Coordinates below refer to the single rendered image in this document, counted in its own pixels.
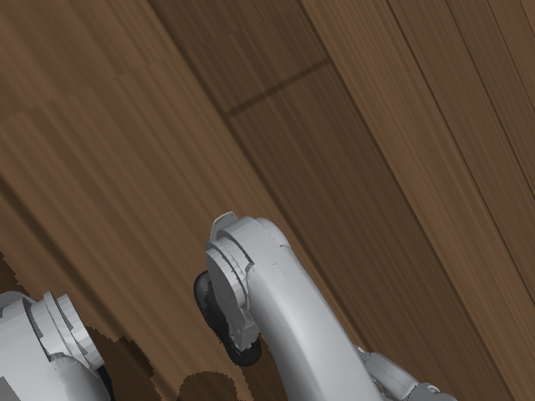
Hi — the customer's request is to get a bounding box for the right robot arm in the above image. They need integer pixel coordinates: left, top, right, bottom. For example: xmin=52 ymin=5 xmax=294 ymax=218
xmin=407 ymin=383 xmax=457 ymax=401

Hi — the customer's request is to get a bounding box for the right robot hand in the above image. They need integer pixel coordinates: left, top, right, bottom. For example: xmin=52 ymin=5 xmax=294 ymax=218
xmin=354 ymin=345 xmax=420 ymax=401

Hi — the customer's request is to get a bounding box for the right robot foot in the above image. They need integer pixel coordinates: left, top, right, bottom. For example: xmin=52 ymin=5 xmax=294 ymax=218
xmin=193 ymin=270 xmax=262 ymax=367

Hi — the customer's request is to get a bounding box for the left robot foot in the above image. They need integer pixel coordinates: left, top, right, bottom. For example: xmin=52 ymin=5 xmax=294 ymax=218
xmin=97 ymin=365 xmax=116 ymax=401

